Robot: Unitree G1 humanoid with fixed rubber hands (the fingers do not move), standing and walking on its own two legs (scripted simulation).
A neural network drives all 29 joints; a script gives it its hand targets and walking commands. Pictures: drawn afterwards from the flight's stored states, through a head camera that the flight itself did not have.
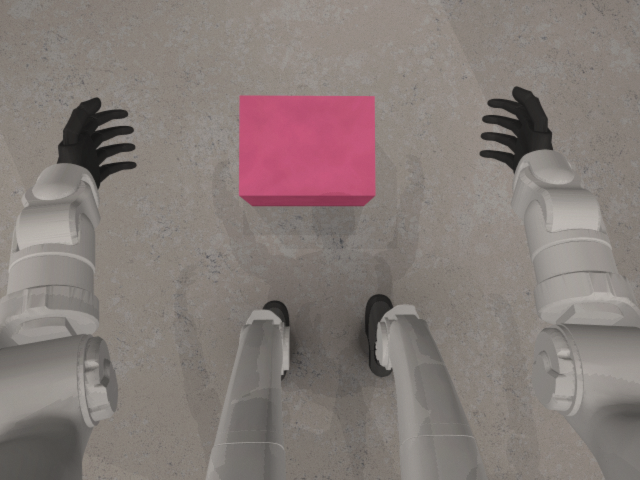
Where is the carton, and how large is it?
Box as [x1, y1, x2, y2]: [239, 95, 375, 205]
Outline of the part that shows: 240,95 239,195 251,205 364,205 375,195 374,96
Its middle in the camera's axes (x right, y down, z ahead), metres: -0.02 -0.19 +0.93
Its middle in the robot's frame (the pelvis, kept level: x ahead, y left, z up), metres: +0.57 +0.03 -0.58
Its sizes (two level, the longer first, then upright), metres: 0.291 0.216 0.190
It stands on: the floor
